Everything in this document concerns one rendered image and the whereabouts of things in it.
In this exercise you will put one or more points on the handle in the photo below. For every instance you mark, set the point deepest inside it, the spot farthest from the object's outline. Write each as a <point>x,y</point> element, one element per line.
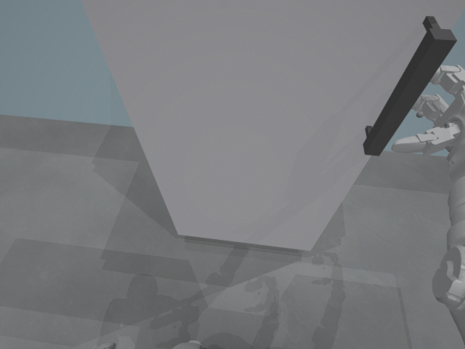
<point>431,52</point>

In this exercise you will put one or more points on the robot right hand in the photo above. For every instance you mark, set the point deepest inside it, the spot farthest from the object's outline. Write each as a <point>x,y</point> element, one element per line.
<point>437,110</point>

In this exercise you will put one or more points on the right robot upper arm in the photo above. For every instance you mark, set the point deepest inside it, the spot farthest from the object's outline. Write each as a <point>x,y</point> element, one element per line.
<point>448,285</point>

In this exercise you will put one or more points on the fridge door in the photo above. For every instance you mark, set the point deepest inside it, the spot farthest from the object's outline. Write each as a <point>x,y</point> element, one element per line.
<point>252,113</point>

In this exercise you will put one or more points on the right robot forearm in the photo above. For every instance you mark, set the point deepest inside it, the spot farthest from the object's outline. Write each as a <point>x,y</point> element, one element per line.
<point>456,198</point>

